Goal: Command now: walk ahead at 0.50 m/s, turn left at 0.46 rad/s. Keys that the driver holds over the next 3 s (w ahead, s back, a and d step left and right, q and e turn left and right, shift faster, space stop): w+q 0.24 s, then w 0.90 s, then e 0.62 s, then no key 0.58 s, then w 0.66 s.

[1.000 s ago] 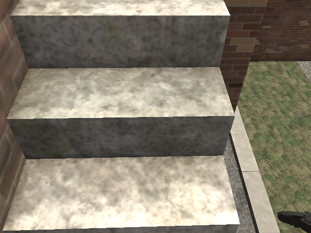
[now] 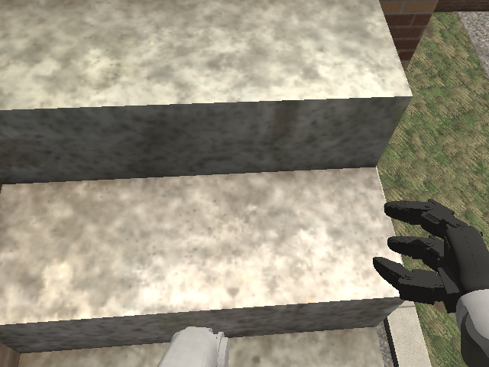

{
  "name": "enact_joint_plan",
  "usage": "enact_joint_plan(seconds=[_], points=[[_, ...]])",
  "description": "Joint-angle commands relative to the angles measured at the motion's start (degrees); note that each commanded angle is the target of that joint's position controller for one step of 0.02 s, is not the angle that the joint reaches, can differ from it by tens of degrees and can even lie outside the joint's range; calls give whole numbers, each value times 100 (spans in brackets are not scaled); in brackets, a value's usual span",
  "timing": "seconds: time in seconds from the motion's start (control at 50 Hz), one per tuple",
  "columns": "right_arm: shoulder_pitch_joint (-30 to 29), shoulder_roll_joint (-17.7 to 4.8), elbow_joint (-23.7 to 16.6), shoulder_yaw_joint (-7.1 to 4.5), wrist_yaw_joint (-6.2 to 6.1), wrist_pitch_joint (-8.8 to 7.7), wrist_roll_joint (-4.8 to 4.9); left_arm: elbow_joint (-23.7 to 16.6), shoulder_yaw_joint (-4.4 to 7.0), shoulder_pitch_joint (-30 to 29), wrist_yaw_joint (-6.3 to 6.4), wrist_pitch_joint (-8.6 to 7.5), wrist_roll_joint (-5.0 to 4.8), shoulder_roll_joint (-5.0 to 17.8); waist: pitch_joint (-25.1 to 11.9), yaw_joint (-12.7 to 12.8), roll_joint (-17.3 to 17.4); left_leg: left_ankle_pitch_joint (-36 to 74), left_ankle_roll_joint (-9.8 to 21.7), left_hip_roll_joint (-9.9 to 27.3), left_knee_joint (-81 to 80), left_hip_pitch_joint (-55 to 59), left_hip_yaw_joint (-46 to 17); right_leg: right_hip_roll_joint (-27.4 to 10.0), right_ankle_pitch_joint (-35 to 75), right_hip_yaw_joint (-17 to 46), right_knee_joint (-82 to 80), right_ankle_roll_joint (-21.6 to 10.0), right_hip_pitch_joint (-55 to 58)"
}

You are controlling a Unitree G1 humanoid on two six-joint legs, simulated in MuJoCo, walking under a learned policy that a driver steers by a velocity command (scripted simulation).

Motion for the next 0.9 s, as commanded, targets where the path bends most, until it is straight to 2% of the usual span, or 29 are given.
enact_joint_plan(seconds=[0.02, 0.04, 0.08, 0.12, 0.14, 0.16, 0.18, 0.2, 0.22, 0.24, 0.28, 0.3, 0.32, 0.36, 0.38, 0.4, 0.42, 0.44, 0.46, 0.5, 0.54, 0.58, 0.68, 0.72, 0.74, 0.76, 0.82, 0.86, 0.9], points=[[5653, 104, 188, 700, 583, 1032, 96, -1379, -231, -985, -806, 307, 1010, 620, -1944, -2579, 3851, 13397, 2176, 2679, -6648, 9454, -4401, 1075, -3611, 1891, 7182, -581, -6856], [7250, 21, 1274, 437, 736, 1226, -312, -1586, -145, -2071, -784, 583, 1104, 1099, -2905, -3252, 2667, 14879, 2888, 2440, -5596, 7995, -5699, 1991, -4544, 2941, 9471, -394, -7642], [6467, -825, 2128, 141, 786, 921, 38, -2656, -276, -2221, -361, 739, 895, 515, -1626, -1287, 1868, 8331, 1186, 1465, -4911, 6511, -4647, 1288, -4400, 3104, 8603, -541, -8722], [5216, -459, 2237, 244, 664, 623, 7, -4642, -519, -4328, 139, 599, 939, 645, -1129, -544, 409, 5276, 572, 357, -5250, 4726, -2895, 1495, -7250, 1852, 5710, -678, -7064], [4040, -557, 1885, 63, 706, 880, 152, -5617, -792, -3687, 379, 830, 966, -276, -1061, 1087, 298, 4987, 567, -229, -5822, 2564, -2535, 2092, -9685, 1311, 4023, -827, -4850], [2612, -425, 1325, -113, 880, 990, -291, -4565, -680, -797, 752, 997, 384, -64, -1684, 2328, -745, 6611, -9, -787, -5714, 114, -2138, 2510, -5599, 590, 2841, -601, -697], [1751, -65, 1034, -180, 1240, 917, -156, -3526, -593, 883, 740, 1234, -252, 39, -1266, 3164, -2046, 3043, -489, -1089, -3772, -730, -1418, 1849, -2952, 1144, 543, -429, 459], [1749, 250, 615, -214, 1285, 683, -499, -2465, -835, 1853, 177, 1184, -530, -200, -346, 2314, -1122, 2145, -762, -556, -3385, -1249, -1202, 773, 1459, 2423, 617, -425, 1884], [-11, 681, 152, -36, 686, 366, -14, -1358, -1036, 3327, 43, 1163, 301, -281, 1375, 2852, -107, 29, -658, -863, -3060, -2938, -960, 716, -857, 2197, -2130, -281, 3083], [510, 645, 256, 95, 543, 241, 86, -952, -1138, 3451, -272, 1123, 603, -87, 1896, 2060, -66, -1487, -411, -1264, -1253, -3920, -635, 381, 1922, 2138, -3036, -587, 4062], [1386, 805, -425, 487, 206, 504, 358, -663, -1912, 2500, -1414, 1231, 854, -1401, 1053, -35, -297, -1937, -132, -1301, -1573, -2125, 50, 116, 5248, 1271, -4773, -173, 3450], [1529, -1013, -549, -314, -242, 114, -29, -1636, -171, 42, -133, 572, 449, 719, -568, -707, -1174, -2461, -366, -1060, -1896, -284, 243, -138, 9706, -21, -1668, 208, 3246], [2957, -1242, -509, -221, -133, 70, 269, -2465, 179, -2862, 226, 190, -41, 1872, -2551, -2352, -44, -751, -482, -197, -5726, 1750, -993, -115, 9787, 742, 1638, -41, 2582], [5200, -1189, 1284, -399, -246, 272, -207, -2879, 204, -3399, 268, -111, -668, 1198, -3498, -2584, 1392, 3632, 133, -190, -7076, 6173, -2027, 277, 7123, 995, 4568, -338, -763], [4947, -1397, 1884, -510, -257, 530, -470, -2784, -214, -3283, -46, -112, -275, -135, -3303, -1687, 3401, 4893, 325, -345, -7419, 6770, -2532, 1998, -1127, 569, 6299, -413, -2707], [3944, -1823, 1450, -743, -271, 516, -215, -2673, -93, -1717, -235, -85, -66, 72, -4035, -311, 4052, 8395, 1646, 786, -7163, 8705, -4531, 2585, -3645, 1826, 8525, -147, -4172], [3480, -1297, 1223, -684, -320, 491, -42, -2389, -182, -1516, -382, -95, 123, 192, -4459, -240, 2206, 7746, 1766, 942, -7335, 8704, -4512, 2586, -3885, 2014, 9439, -99, -4506], [5649, -300, 1538, -79, 522, 498, -65, -2710, -262, -1184, -309, 770, 277, 530, -3618, -1550, 3690, 8928, 2063, 2113, -6790, 9314, -5795, 2339, -5301, 3996, 11056, -233, -7949], [6573, -32, 2023, 74, 682, 427, 13, -2871, -104, -2445, -249, 1075, 153, 682, -3145, -1830, 866, 8422, 1722, 1832, -7603, 8170, -6007, 2317, -5071, 3388, 11267, -474, -7955], [5461, -338, 2750, 128, 1058, 316, -162, -3808, -499, -2839, -1, 1202, 375, -87, -1943, -94, 510, 6895, 1521, 1393, -7974, 5689, -5094, 2199, -5267, 2939, 11685, -994, -8738], [3082, -639, 2129, -214, 1152, 82, 183, -4464, -451, -3393, 161, 969, 307, 146, -1151, 1055, 895, 4192, 1114, 885, -9576, 2687, -3686, 1629, -7546, 1267, 11143, -755, -7237], [4159, -425, 2766, -188, 1244, -59, -154, -4251, -490, -3779, 323, 1052, 169, 130, -868, 679, 345, 2530, 936, 550, -9679, 2618, -4479, 1392, -5530, 1433, 10899, -893, -7810], [6973, -14, 3374, -6, 836, 1, -276, -3999, -689, -4615, 225, 969, 179, -927, -1281, -318, 1472, 6893, 741, 933, -8638, 8592, -4843, 2061, -6514, 1411, 10816, -718, -11980], [5977, 134, 3297, -12, 1038, -2, -360, -4040, -666, -4562, 97, 1080, 147, -972, -1381, 391, 912, 6772, 919, 1088, -9404, 6714, -4452, 1414, -6228, 944, 9439, -942, -9974], [4475, -521, 2785, -331, 1232, -6, -1, -4448, -559, -4824, -48, 1304, 92, -683, -1466, 1068, 792, 9863, 1387, 1185, -10590, 3921, -3907, 1790, -7748, -18, 7278, -911, -6632], [5362, -909, 3076, -466, 1319, -156, -18, -4441, -359, -5494, -262, 1373, -86, -425, -1488, 582, 1307, 13347, 1491, 1518, -11558, 2571, -4383, 2063, -6376, -979, 7888, -622, -4540], [4770, -757, 3141, -377, 1546, -214, -245, -3559, -389, -2842, -15, 1621, -116, -321, -2492, 1125, 821, 18353, 949, 2276, -8989, 4452, -3484, 2162, -4995, 905, 5042, -1027, -3117], [4524, -425, 3018, -282, 1621, -106, -531, -2379, -110, -638, 48, 1478, 4, 265, -3140, 1397, -1286, 9500, -248, 905, -5313, 2486, -3253, 969, -4358, 4632, 2617, -2278, -871], [3790, -479, 2813, -312, 1411, 14, -188, -2221, -94, -1462, -25, 1227, 443, 501, -555, 923, 494, 6138, -186, -495, 679, -704, -3514, 424, -7980, 6407, 1409, -2350, -2895]])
